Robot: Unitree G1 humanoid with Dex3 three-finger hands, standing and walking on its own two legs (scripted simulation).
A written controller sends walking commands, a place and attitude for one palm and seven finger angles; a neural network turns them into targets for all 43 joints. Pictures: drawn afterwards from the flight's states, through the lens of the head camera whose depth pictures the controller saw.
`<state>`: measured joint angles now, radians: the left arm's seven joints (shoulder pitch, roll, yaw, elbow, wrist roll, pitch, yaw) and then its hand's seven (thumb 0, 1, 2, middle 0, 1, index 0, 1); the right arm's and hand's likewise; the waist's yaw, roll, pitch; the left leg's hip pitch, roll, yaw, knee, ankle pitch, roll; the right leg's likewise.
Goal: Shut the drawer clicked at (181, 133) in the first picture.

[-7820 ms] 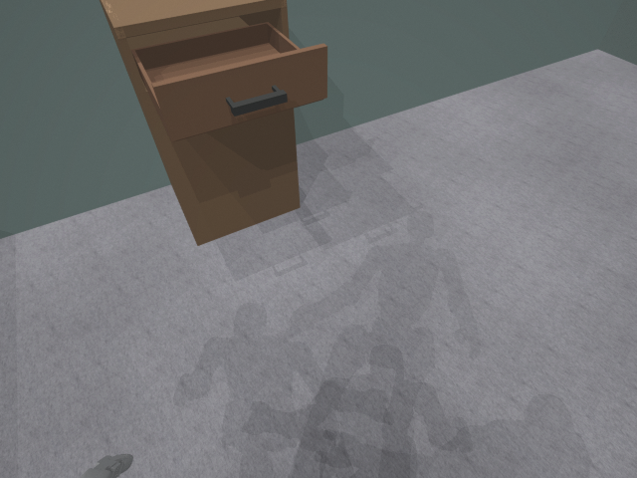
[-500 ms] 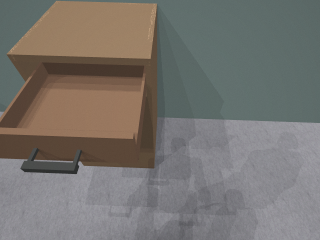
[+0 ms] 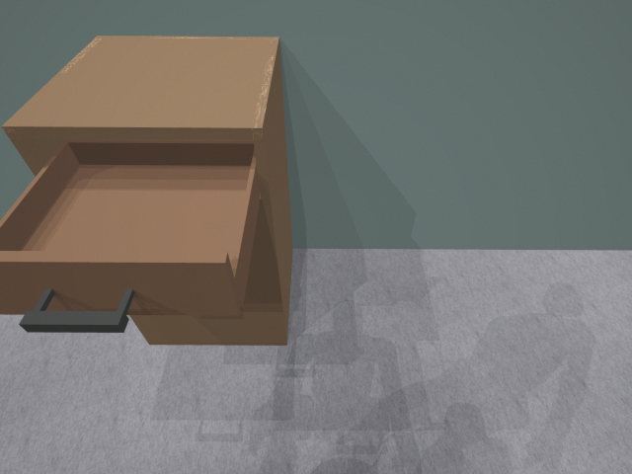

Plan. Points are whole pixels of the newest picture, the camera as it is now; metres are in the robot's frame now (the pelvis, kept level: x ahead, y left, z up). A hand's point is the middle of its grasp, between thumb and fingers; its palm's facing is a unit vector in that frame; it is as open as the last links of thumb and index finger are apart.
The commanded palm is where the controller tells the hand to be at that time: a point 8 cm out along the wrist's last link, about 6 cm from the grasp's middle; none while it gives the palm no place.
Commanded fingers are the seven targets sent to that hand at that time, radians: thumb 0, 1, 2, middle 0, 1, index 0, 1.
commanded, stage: come to a stop and stand still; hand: left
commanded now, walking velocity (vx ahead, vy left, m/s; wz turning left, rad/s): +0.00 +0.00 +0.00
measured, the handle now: (81, 308) +0.34 +0.36 -0.01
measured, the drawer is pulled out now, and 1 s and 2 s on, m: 0.30 0.30 0.30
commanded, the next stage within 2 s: look again from close up in 0.02 s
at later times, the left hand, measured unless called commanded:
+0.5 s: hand out of the picture +0.00 +0.25 -0.18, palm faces +0.03 -0.98 -0.19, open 7.3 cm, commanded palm none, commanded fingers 0.00 0.90 0.90 -0.20 -0.30 -0.20 -0.30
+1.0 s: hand out of the picture -0.02 +0.23 -0.18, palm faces +0.07 -0.98 -0.16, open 7.3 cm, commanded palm none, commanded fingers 0.00 0.90 0.90 -0.20 -0.30 -0.20 -0.30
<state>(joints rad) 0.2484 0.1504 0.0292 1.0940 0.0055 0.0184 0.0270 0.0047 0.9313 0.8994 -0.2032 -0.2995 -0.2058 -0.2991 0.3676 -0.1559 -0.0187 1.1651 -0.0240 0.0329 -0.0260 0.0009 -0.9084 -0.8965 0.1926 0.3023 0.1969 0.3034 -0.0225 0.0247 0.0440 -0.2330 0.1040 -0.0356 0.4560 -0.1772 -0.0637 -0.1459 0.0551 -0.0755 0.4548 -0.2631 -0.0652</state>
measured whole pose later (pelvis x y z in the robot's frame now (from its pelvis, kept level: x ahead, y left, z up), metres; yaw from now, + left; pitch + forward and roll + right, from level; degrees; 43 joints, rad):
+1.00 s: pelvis +0.02 +0.07 -0.01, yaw +0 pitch -1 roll -1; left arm 0.39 0.13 0.01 1.08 0.03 0.00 0.03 0.00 0.91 0.90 -0.20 -0.30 -0.20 -0.30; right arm 0.32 -0.17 0.00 1.09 -0.02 0.01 0.00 0.00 -0.91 -0.90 0.19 0.30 0.20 0.30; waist 0.02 -0.01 0.01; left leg -0.28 -0.01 0.05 0.59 -0.30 0.03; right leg -0.20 -0.05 -0.04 0.55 -0.33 0.03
